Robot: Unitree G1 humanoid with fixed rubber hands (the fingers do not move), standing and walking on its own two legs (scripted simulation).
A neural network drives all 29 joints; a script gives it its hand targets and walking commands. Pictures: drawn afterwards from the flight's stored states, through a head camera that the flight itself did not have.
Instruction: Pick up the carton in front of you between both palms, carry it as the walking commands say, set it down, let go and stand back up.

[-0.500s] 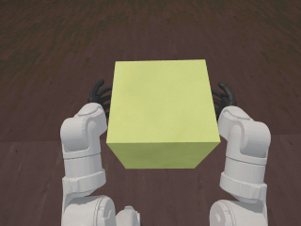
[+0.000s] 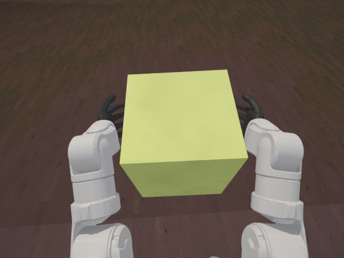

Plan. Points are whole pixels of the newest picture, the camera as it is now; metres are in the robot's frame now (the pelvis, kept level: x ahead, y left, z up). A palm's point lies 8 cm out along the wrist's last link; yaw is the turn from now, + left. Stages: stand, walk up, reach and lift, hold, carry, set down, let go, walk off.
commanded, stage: carry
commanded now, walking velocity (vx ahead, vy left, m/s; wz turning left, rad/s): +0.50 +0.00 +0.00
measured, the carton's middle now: (179, 141) +0.36 +0.00 +0.10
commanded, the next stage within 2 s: none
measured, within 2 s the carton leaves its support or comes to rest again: neither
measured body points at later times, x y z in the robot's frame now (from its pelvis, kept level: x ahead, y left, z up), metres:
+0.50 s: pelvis +0.30 +0.02 +0.04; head +0.31 +0.03 +0.49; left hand +0.67 +0.15 +0.17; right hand +0.64 -0.15 +0.17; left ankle +0.38 +0.10 -0.67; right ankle +0.17 -0.09 -0.59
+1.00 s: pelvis +0.61 -0.03 +0.07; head +0.62 -0.04 +0.52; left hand +0.95 +0.14 +0.19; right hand +0.96 -0.17 +0.18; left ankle +0.55 +0.10 -0.57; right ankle +0.63 -0.10 -0.66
